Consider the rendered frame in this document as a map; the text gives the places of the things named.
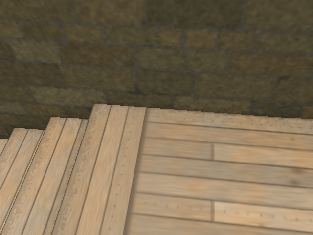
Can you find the stairs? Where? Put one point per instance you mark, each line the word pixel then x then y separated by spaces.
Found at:
pixel 35 167

